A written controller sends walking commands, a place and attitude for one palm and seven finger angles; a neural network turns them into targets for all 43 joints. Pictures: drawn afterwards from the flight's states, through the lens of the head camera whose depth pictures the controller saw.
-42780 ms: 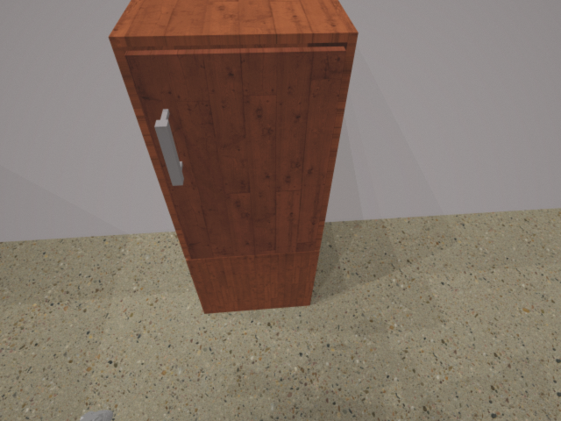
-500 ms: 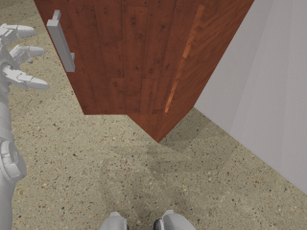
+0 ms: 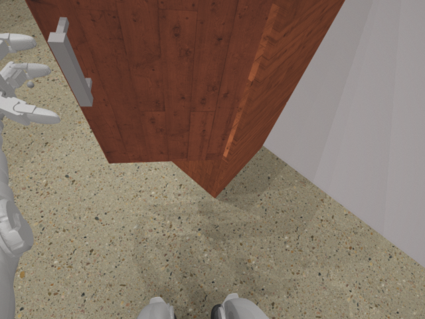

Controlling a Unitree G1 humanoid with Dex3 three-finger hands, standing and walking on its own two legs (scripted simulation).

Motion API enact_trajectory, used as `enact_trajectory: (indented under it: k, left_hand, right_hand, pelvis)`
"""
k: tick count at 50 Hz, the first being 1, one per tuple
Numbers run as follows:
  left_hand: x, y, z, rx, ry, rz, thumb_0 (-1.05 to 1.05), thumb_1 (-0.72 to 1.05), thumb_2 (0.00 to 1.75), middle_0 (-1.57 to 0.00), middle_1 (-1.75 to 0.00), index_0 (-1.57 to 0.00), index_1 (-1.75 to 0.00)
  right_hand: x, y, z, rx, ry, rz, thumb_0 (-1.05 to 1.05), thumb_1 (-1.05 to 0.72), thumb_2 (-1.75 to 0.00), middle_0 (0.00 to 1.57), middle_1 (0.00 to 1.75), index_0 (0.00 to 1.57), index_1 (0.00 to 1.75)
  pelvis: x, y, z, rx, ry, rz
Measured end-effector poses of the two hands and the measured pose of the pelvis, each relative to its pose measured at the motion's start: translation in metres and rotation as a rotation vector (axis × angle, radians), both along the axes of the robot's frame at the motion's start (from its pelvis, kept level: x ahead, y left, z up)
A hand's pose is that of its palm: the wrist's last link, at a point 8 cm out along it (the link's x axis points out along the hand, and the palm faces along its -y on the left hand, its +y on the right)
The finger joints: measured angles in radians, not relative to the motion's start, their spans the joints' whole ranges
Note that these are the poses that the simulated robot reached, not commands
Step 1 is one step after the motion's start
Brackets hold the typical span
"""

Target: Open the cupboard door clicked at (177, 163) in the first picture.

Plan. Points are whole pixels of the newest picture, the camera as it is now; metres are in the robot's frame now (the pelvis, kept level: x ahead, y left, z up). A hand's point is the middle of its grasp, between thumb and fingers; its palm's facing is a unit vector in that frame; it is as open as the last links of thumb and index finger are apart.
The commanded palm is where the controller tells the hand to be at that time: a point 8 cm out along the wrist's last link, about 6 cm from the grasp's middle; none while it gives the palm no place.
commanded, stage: move the hooked fingers beside the handle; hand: left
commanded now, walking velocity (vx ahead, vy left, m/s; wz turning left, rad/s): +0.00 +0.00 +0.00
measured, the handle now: (75, 65) +0.54 +0.21 +0.10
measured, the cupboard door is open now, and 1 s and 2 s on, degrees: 46 46 47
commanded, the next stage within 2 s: slide the fingers in behind the handle in 0.48 s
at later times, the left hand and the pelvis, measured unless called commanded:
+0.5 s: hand (27, 85) +0.50 +0.27 +0.10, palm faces +0.03 -1.00 +0.00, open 14.0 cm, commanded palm +0.49 +0.31 +0.10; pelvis -0.01 +0.00 -0.01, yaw +1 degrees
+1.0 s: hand (45, 82) +0.51 +0.25 +0.10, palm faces +0.04 -1.00 +0.00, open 14.1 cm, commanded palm +0.49 +0.27 +0.10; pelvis +0.00 +0.01 +0.00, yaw +0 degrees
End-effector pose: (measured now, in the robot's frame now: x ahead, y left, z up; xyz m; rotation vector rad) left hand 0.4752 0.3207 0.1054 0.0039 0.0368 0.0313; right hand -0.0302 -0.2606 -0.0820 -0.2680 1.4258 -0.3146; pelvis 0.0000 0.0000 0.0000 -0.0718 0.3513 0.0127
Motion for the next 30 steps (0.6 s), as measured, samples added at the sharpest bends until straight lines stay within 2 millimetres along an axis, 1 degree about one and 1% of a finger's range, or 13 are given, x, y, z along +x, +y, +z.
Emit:
enact_trajectory:
  k: [4, 8, 11, 14, 20, 30]
  left_hand:
    - [-0.004, 0.000, 0.003, -0.004, -0.009, -0.004, -0.02, -0.50, 0.30, -0.30, -1.20, -0.30, -1.20]
    - [-0.004, 0.000, 0.003, -0.007, 0.012, -0.007, -0.02, -0.50, 0.30, -0.30, -1.20, -0.30, -1.20]
    - [-0.005, 0.000, 0.004, 0.001, 0.001, -0.008, -0.02, -0.50, 0.30, -0.30, -1.20, -0.30, -1.20]
    - [-0.005, -0.002, 0.004, -0.006, -0.007, -0.011, -0.02, -0.50, 0.30, -0.30, -1.20, -0.30, -1.20]
    - [-0.002, 0.000, -0.002, -0.012, 0.015, -0.001, -0.02, -0.50, 0.30, -0.30, -1.20, -0.30, -1.20]
    - [0.006, 0.009, -0.003, -0.001, 0.007, -0.006, -0.02, -0.50, 0.30, -0.30, -1.20, -0.30, -1.20]
  right_hand:
    - [0.015, -0.003, -0.002, -0.006, -0.031, 0.025, 0.01, -0.91, -0.90, 0.20, 0.30, 0.20, 0.30]
    - [0.027, -0.008, -0.002, -0.020, -0.064, 0.051, 0.01, -0.91, -0.90, 0.20, 0.30, 0.20, 0.30]
    - [0.032, -0.010, -0.002, -0.028, -0.083, 0.062, 0.01, -0.91, -0.90, 0.20, 0.30, 0.20, 0.30]
    - [0.033, -0.011, -0.003, -0.030, -0.087, 0.069, 0.01, -0.91, -0.90, 0.20, 0.30, 0.20, 0.30]
    - [0.024, -0.012, -0.003, -0.039, -0.073, 0.064, 0.01, -0.91, -0.90, 0.20, 0.30, 0.20, 0.30]
    - [-0.009, -0.007, -0.001, -0.045, 0.020, 0.025, 0.01, -0.91, -0.90, 0.20, 0.30, 0.20, 0.30]
  pelvis:
    - [-0.001, 0.000, 0.000, -0.002, -0.008, 0.011]
    - [-0.003, -0.001, -0.002, -0.002, -0.009, 0.019]
    - [-0.005, -0.001, -0.002, -0.002, -0.007, 0.019]
    - [-0.007, -0.002, -0.003, -0.001, -0.007, 0.020]
    - [-0.011, -0.003, -0.005, -0.003, 0.001, 0.019]
    - [-0.013, -0.001, -0.008, -0.011, 0.023, 0.018]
